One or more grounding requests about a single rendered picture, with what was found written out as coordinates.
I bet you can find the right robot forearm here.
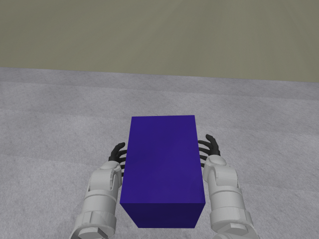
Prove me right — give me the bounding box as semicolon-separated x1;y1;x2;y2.
202;155;260;239

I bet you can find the robot left hand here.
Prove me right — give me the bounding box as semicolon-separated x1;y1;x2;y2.
108;142;127;177

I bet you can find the carton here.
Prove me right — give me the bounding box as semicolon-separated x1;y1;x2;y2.
120;115;206;229

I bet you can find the robot right hand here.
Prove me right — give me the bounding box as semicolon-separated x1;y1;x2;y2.
198;134;220;168

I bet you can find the left robot forearm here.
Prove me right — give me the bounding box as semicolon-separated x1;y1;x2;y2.
69;161;122;239

